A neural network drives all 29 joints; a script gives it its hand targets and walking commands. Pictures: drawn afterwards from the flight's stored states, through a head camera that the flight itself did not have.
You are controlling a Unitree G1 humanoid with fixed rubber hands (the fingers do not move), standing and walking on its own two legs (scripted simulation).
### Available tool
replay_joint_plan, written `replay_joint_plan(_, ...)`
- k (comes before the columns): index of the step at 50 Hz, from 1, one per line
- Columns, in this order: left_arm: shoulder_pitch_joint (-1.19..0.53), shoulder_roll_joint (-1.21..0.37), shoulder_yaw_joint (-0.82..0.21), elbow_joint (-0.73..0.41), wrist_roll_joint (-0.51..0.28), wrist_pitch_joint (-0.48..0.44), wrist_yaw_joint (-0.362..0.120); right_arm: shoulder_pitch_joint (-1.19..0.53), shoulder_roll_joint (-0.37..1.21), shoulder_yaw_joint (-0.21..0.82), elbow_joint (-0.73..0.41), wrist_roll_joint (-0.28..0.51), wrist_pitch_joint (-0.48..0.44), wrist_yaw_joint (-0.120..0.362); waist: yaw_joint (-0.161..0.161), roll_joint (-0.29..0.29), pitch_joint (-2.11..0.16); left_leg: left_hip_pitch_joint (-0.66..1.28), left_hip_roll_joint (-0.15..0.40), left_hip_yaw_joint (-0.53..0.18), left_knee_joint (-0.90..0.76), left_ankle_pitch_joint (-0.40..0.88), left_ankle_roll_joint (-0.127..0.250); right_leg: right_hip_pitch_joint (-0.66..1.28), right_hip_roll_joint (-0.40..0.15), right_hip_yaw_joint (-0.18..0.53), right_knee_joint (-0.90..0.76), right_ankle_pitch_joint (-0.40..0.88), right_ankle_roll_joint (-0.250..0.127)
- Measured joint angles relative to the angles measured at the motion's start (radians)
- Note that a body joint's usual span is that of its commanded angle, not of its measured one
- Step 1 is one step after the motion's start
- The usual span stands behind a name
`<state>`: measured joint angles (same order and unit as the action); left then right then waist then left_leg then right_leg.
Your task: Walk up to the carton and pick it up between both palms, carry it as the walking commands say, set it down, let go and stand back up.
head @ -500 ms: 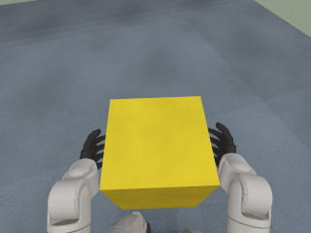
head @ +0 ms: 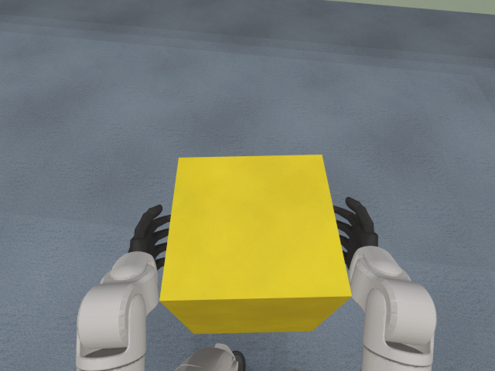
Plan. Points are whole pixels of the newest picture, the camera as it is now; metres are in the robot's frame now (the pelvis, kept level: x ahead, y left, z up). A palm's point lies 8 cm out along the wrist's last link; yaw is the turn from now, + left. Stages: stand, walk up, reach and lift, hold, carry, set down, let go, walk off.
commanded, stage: carry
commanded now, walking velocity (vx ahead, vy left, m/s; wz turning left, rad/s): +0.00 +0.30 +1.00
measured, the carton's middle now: (251, 252) +0.29 +0.00 +0.01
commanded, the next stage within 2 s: none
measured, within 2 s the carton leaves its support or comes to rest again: neither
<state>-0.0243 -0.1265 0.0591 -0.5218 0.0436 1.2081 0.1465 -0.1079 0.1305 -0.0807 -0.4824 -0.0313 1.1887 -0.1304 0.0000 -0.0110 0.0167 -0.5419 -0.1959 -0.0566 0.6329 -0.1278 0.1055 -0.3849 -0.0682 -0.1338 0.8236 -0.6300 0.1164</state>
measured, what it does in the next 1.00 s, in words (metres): steps to the left, turning left: left foot, then right foot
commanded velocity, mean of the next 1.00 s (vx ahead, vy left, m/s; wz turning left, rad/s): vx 0.00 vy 0.30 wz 1.00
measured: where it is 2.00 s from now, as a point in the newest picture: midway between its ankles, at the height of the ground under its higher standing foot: outside the picture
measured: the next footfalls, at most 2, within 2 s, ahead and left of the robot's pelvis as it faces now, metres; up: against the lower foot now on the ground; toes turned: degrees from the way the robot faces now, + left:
left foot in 0.24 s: +0.08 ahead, +0.28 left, +0.00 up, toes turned +17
right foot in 0.50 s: +0.02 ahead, +0.12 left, +0.00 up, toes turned +21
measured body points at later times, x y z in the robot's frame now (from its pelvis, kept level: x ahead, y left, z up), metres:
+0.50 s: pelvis -0.05 +0.20 +0.00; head -0.02 +0.22 +0.45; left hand +0.10 +0.46 +0.06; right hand +0.26 +0.20 +0.08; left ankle +0.04 +0.27 -0.71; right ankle -0.02 +0.10 -0.70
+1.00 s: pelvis -0.22 +0.38 +0.00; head -0.20 +0.42 +0.45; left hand -0.21 +0.68 +0.06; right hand +0.06 +0.53 +0.08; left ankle -0.16 +0.45 -0.71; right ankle -0.13 +0.30 -0.69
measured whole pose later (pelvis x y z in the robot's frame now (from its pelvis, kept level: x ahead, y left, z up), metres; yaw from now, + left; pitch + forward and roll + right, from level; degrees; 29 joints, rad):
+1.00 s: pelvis -0.22 +0.38 +0.00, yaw +55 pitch +4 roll +0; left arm -0.02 -0.13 0.06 -0.52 0.04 1.22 0.15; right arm -0.10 0.13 -0.07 -0.46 -0.03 1.18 -0.13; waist 0.01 -0.01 0.00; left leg -0.50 -0.26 -0.07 0.56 -0.10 0.12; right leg -0.44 -0.06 -0.09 0.86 -0.60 0.15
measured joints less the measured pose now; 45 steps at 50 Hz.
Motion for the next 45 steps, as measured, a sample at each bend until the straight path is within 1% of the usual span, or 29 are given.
replay_joint_plan(1, 0.003, 0.0, -0.002, 0.0, 0.0, 0.0, 0.001, 0.001, 0.0, -0.001, 0.0, 0.0, 0.002, 0.0, -0.002, 0.017, -0.005, 0.001, -0.01, -0.005, -0.017, 0.017, 0.001, 0.012, 0.005, -0.002, -0.072, 0.134, -0.028)
replay_joint_plan(2, 0.004, -0.001, -0.003, 0.001, 0.0, 0.002, 0.001, 0.003, -0.001, -0.001, 0.001, 0.0, 0.003, 0.001, -0.006, 0.028, -0.007, -0.011, -0.018, -0.005, 0.027, -0.06, -0.014, 0.019, -0.004, -0.01, -0.091, 0.219, -0.061)
replay_joint_plan(3, 0.004, 0.0, -0.004, 0.001, 0.0, 0.005, 0.002, 0.007, -0.001, -0.001, 0.001, 0.0, 0.003, 0.001, -0.013, 0.028, -0.016, -0.044, -0.016, 0.009, 0.143, -0.159, -0.031, 0.024, -0.022, -0.026, -0.092, 0.237, -0.082)
replay_joint_plan(5, 0.003, -0.001, -0.004, 0.001, 0.0, 0.006, 0.003, 0.008, -0.001, -0.001, 0.001, 0.0, 0.002, 0.002, -0.021, 0.024, -0.039, -0.105, 0.027, 0.031, 0.369, -0.268, -0.036, 0.033, -0.062, -0.058, -0.092, 0.222, -0.088)
replay_joint_plan(6, 0.0, -0.001, -0.004, 0.001, 0.0, 0.006, 0.003, 0.008, -0.002, -0.001, 0.0, 0.0, 0.0, 0.002, -0.022, 0.022, -0.049, -0.118, 0.061, 0.031, 0.423, -0.287, -0.038, 0.039, -0.083, -0.072, -0.092, 0.214, -0.08)
replay_joint_plan(8, -0.001, -0.002, -0.004, 0.001, 0.0, 0.006, 0.004, 0.008, -0.002, -0.002, 0.0, 0.0, -0.002, 0.002, -0.025, 0.017, -0.066, -0.121, 0.132, 0.031, 0.435, -0.313, -0.047, 0.053, -0.135, -0.099, -0.093, 0.206, -0.052)
replay_joint_plan(10, -0.001, -0.002, -0.004, 0.001, 0.0, 0.006, 0.004, 0.008, -0.002, -0.002, -0.001, 0.0, -0.001, 0.003, -0.028, 0.015, -0.087, -0.103, 0.191, 0.03, 0.334, -0.325, -0.049, 0.062, -0.191, -0.126, -0.093, 0.205, -0.013)
replay_joint_plan(12, 0.0, -0.002, -0.004, 0.001, 0.0, 0.006, 0.004, 0.008, -0.002, -0.002, -0.001, 0.0, -0.001, 0.003, -0.028, 0.008, -0.098, -0.048, 0.209, 0.031, 0.166, -0.314, -0.049, 0.065, -0.258, -0.141, -0.062, 0.206, 0.016)
replay_joint_plan(13, -0.004, -0.001, -0.004, 0.001, 0.0, 0.006, 0.004, 0.008, -0.002, -0.002, 0.0, 0.0, -0.004, 0.003, -0.032, 0.002, -0.088, -0.028, 0.196, 0.049, 0.122, -0.217, -0.06, 0.066, -0.3, -0.141, -0.016, 0.209, 0.018)
replay_joint_plan(14, -0.007, -0.001, -0.002, 0.002, 0.0, 0.007, 0.004, 0.008, -0.002, -0.002, 0.0, 0.0, -0.006, 0.003, -0.032, 0.001, -0.073, -0.02, 0.177, 0.055, 0.113, -0.075, -0.063, 0.06, -0.32, -0.122, 0.056, 0.206, 0.018)
replay_joint_plan(15, -0.01, 0.0, 0.001, 0.002, 0.0, 0.009, 0.003, 0.008, -0.001, 0.0, 0.003, 0.0, -0.008, 0.003, -0.025, 0.0, -0.054, -0.021, 0.158, 0.053, 0.144, -0.055, -0.062, 0.039, -0.309, -0.077, 0.154, 0.127, 0.018)
replay_joint_plan(17, -0.002, 0.0, 0.003, 0.001, 0.0, 0.011, 0.002, 0.008, -0.001, 0.003, 0.009, 0.0, -0.005, 0.002, -0.016, 0.0, -0.025, -0.016, 0.125, 0.038, 0.166, -0.107, -0.051, -0.005, -0.231, -0.009, 0.296, -0.002, 0.018)
replay_joint_plan(19, 0.003, 0.0, 0.002, 0.001, 0.0, 0.011, 0.002, 0.008, -0.001, 0.003, 0.009, 0.0, 0.001, 0.002, -0.009, -0.001, 0.001, -0.006, 0.09, 0.019, 0.145, -0.108, -0.032, -0.022, -0.151, 0.005, 0.315, -0.014, 0.018)
replay_joint_plan(22, 0.003, 0.0, 0.002, 0.0, 0.0, 0.012, 0.003, 0.008, -0.001, 0.003, 0.008, 0.0, 0.001, 0.002, 0.002, -0.001, 0.019, 0.013, 0.03, 0.008, 0.07, -0.047, -0.004, -0.028, -0.059, 0.006, 0.251, -0.014, 0.017)
replay_joint_plan(25, 0.002, 0.0, 0.002, -0.001, 0.0, 0.01, 0.003, 0.007, 0.0, 0.003, 0.008, 0.0, 0.0, 0.002, 0.009, 0.0, -0.011, 0.012, -0.035, 0.008, -0.05, 0.041, 0.015, -0.008, 0.002, 0.008, -0.004, 0.003, 0.017)
replay_joint_plan(26, 0.005, -0.001, -0.001, 0.0, 0.0, 0.008, 0.004, 0.008, -0.001, 0.001, 0.008, 0.0, -0.001, 0.003, 0.004, 0.021, -0.016, 0.013, -0.046, 0.002, -0.075, 0.063, -0.01, 0.006, 0.005, 0.005, -0.083, 0.129, -0.016)
replay_joint_plan(27, 0.004, -0.001, -0.002, 0.001, 0.0, 0.008, 0.005, 0.01, -0.001, 0.0, 0.009, 0.0, -0.002, 0.004, -0.003, 0.032, -0.02, -0.002, -0.057, 0.003, -0.007, -0.044, -0.053, 0.011, -0.01, -0.004, -0.105, 0.219, -0.054)
replay_joint_plan(28, 0.003, 0.0, -0.002, 0.001, 0.0, 0.009, 0.006, 0.013, -0.001, 0.0, 0.01, 0.0, -0.004, 0.005, -0.01, 0.03, -0.029, -0.038, -0.055, 0.02, 0.138, -0.155, -0.076, 0.013, -0.035, -0.019, -0.105, 0.246, -0.076)
replay_joint_plan(29, 0.003, -0.001, -0.002, 0.001, 0.0, 0.01, 0.006, 0.013, -0.001, 0.0, 0.009, 0.0, -0.004, 0.005, -0.015, 0.026, -0.043, -0.074, -0.037, 0.029, 0.282, -0.23, -0.081, 0.014, -0.059, -0.033, -0.106, 0.248, -0.08)
replay_joint_plan(30, 0.003, -0.001, -0.002, 0.001, 0.0, 0.01, 0.006, 0.013, -0.001, 0.0, 0.009, 0.0, -0.004, 0.005, -0.016, 0.022, -0.056, -0.094, -0.007, 0.03, 0.38, -0.276, -0.081, 0.014, -0.083, -0.045, -0.106, 0.245, -0.077)
replay_joint_plan(32, 0.002, -0.002, -0.002, 0.001, 0.0, 0.01, 0.007, 0.013, -0.002, 0.0, 0.008, 0.0, -0.004, 0.005, -0.02, 0.01, -0.081, -0.101, 0.071, 0.029, 0.432, -0.323, -0.082, 0.017, -0.139, -0.065, -0.106, 0.239, -0.051)
replay_joint_plan(33, 0.001, -0.002, -0.002, 0.001, 0.0, 0.01, 0.007, 0.012, -0.002, 0.0, 0.008, 0.0, -0.005, 0.005, -0.024, 0.006, -0.093, -0.1, 0.109, 0.028, 0.413, -0.333, -0.083, 0.018, -0.171, -0.078, -0.106, 0.238, -0.031)
replay_joint_plan(35, 0.0, -0.002, -0.003, 0.001, 0.0, 0.01, 0.007, 0.012, -0.003, 0.0, 0.007, 0.0, -0.007, 0.005, -0.028, 0.0, -0.112, -0.07, 0.169, 0.028, 0.278, -0.341, -0.083, 0.023, -0.237, -0.101, -0.103, 0.238, 0.014)
replay_joint_plan(36, 0.0, -0.002, -0.003, 0.001, 0.0, 0.01, 0.007, 0.013, -0.003, 0.0, 0.007, 0.0, -0.007, 0.005, -0.029, -0.005, -0.115, -0.04, 0.181, 0.029, 0.187, -0.334, -0.083, 0.024, -0.273, -0.105, -0.087, 0.238, 0.03)
replay_joint_plan(37, -0.002, -0.002, -0.003, 0.001, 0.0, 0.01, 0.007, 0.012, -0.003, 0.0, 0.008, 0.0, -0.008, 0.005, -0.032, -0.008, -0.109, -0.01, 0.18, 0.038, 0.116, -0.28, -0.084, 0.025, -0.313, -0.106, -0.05, 0.24, 0.036)
replay_joint_plan(38, -0.006, -0.001, -0.001, 0.001, 0.0, 0.01, 0.007, 0.012, -0.002, 0.0, 0.008, 0.0, -0.011, 0.005, -0.036, -0.009, -0.091, -0.003, 0.159, 0.048, 0.107, -0.141, -0.085, 0.024, -0.345, -0.09, 0.012, 0.246, 0.036)
replay_joint_plan(39, -0.008, 0.0, 0.003, 0.002, 0.0, 0.01, 0.006, 0.012, -0.002, 0.003, 0.01, 0.0, -0.014, 0.005, -0.03, -0.01, -0.067, -0.005, 0.138, 0.046, 0.143, -0.11, -0.08, 0.006, -0.338, -0.043, 0.114, 0.169, 0.037)
replay_joint_plan(41, 0.002, 0.0, 0.007, 0.001, 0.0, 0.011, 0.004, 0.012, -0.001, 0.008, 0.019, 0.0, -0.012, 0.004, -0.017, -0.008, -0.03, 0.001, 0.108, 0.03, 0.175, -0.145, -0.053, -0.038, -0.258, 0.032, 0.293, 0.015, 0.037)
replay_joint_plan(45, 0.009, 0.0, 0.005, 0.0, 0.0, 0.011, 0.004, 0.012, -0.001, 0.008, 0.019, 0.0, -0.003, 0.003, 0.002, -0.009, 0.019, 0.025, 0.043, -0.008, 0.116, -0.109, -0.006, -0.073, -0.098, 0.045, 0.348, 0.001, 0.037)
